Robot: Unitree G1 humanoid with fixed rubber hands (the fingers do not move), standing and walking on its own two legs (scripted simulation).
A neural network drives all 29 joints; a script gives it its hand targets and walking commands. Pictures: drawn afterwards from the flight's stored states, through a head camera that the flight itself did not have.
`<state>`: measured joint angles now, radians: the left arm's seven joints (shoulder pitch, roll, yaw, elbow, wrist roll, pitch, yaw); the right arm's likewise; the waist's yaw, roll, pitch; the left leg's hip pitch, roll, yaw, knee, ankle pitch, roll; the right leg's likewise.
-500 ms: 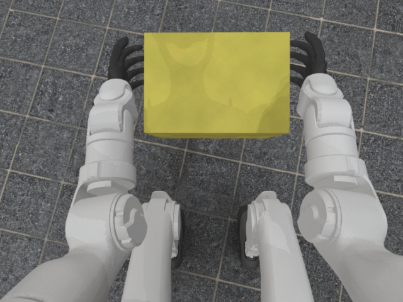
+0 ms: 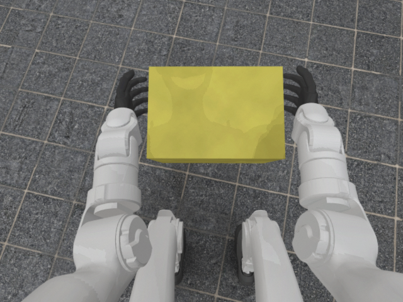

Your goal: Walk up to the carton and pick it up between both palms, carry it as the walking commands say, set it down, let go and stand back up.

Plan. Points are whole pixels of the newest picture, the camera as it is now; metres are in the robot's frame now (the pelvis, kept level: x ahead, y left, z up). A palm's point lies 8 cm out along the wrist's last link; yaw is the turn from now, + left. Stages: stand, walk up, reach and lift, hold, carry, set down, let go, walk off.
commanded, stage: reach and lift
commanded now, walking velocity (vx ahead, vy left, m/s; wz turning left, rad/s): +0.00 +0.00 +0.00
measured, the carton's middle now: (214, 121) +0.48 +0.00 -0.13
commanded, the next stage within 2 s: none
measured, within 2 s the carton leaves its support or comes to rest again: neither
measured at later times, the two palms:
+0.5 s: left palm (110, 105) +0.44 +0.17 +0.03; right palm (324, 102) +0.45 -0.17 +0.03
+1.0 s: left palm (82, 97) +0.42 +0.18 +0.10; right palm (357, 92) +0.43 -0.17 +0.10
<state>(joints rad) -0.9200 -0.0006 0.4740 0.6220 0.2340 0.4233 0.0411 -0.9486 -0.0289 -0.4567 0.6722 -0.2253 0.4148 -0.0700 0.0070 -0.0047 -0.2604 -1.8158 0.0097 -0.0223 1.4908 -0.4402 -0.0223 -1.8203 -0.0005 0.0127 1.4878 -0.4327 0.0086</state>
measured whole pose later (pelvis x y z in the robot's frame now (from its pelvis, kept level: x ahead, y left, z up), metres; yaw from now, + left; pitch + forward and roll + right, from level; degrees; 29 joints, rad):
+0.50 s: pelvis +0.02 +0.00 +0.07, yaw +0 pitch +39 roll +0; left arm -0.78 -0.05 0.47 0.58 0.26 0.42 0.03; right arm -0.79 0.03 -0.46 0.62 -0.24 0.40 -0.07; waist 0.01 0.00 -0.27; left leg -1.53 0.01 -0.02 1.25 -0.39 -0.02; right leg -1.53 0.00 0.01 1.24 -0.38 0.01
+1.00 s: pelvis +0.04 +0.00 +0.13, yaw +0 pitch +30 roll +0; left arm -0.61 -0.09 0.47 0.50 0.31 0.44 -0.07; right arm -0.63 0.07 -0.46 0.53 -0.29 0.43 0.03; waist 0.00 0.00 -0.21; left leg -1.15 0.01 -0.03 0.94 -0.30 -0.02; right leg -1.15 -0.01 0.00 0.93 -0.30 0.01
